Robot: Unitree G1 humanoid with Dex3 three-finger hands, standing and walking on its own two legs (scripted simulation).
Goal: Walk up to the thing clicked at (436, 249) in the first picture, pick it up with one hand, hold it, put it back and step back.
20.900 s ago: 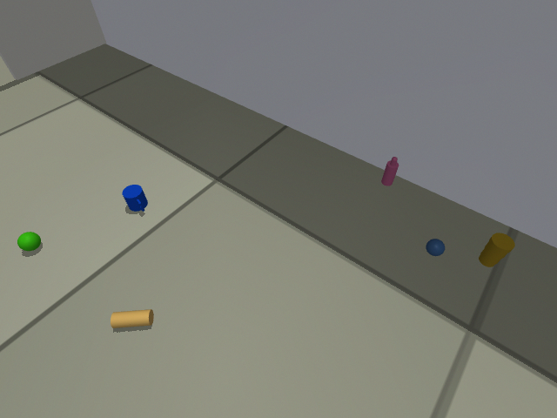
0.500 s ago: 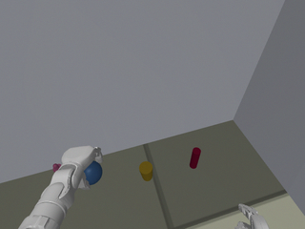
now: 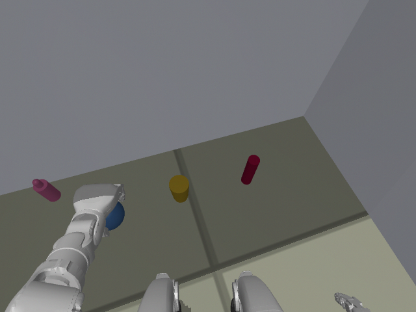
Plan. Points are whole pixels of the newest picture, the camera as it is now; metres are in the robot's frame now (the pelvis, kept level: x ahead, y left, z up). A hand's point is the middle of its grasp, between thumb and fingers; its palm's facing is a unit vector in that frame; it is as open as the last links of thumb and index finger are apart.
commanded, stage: crouch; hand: left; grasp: from above
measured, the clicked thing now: (108, 214) +0.35 +0.23 -0.15
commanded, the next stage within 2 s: lower in 1.34 s
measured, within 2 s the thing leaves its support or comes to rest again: neither
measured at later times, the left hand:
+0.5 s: hand (123, 224) +0.38 +0.24 -0.35, palm faces -0.45 +0.00 -0.89, open 9.9 cm
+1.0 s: hand (129, 227) +0.40 +0.25 -0.46, palm faces -0.45 -0.02 -0.89, open 9.9 cm
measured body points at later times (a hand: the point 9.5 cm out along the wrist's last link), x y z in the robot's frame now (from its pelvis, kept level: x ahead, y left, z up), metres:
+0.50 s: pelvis -0.04 +0.00 -0.20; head +0.16 +0.02 +0.20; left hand +0.40 +0.24 -0.30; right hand +0.01 -0.27 -0.33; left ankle +0.04 +0.12 -0.65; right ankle +0.02 -0.14 -0.65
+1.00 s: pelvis -0.05 +0.00 -0.29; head +0.18 +0.03 +0.09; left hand +0.42 +0.25 -0.41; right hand -0.02 -0.29 -0.40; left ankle +0.04 +0.12 -0.65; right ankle +0.02 -0.14 -0.65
